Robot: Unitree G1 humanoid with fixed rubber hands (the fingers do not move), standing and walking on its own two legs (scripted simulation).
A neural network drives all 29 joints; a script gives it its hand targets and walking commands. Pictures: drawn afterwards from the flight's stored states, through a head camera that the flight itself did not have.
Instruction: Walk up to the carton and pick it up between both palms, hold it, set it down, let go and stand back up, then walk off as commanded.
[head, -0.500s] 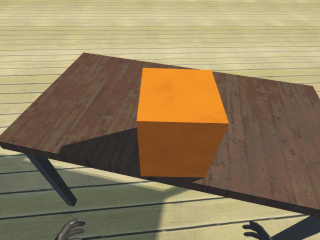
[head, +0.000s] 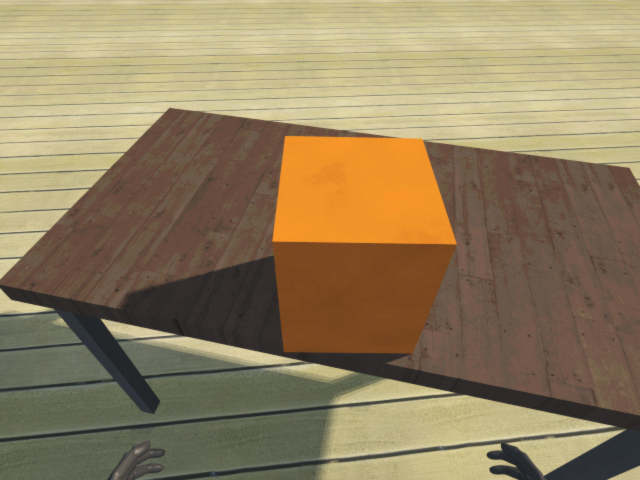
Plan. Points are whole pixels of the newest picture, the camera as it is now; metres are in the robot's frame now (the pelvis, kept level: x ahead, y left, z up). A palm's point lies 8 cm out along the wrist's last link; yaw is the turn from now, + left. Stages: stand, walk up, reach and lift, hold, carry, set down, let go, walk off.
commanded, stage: stand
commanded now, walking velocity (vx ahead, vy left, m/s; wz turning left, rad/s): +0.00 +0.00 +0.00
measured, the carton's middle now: (351, 248) +0.45 -0.05 +0.04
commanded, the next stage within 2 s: walk up in 0.98 s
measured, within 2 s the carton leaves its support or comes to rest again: neither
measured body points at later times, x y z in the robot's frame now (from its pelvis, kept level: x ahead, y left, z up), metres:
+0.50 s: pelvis +0.00 +0.00 +0.00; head +0.01 +0.00 +0.45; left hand +0.15 +0.26 -0.10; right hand +0.14 -0.28 -0.10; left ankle +0.00 +0.12 -0.72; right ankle +0.00 -0.13 -0.72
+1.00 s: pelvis -0.01 +0.00 +0.00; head +0.00 +0.00 +0.45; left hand +0.13 +0.26 -0.11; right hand +0.12 -0.29 -0.10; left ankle +0.00 +0.12 -0.72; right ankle +0.00 -0.13 -0.72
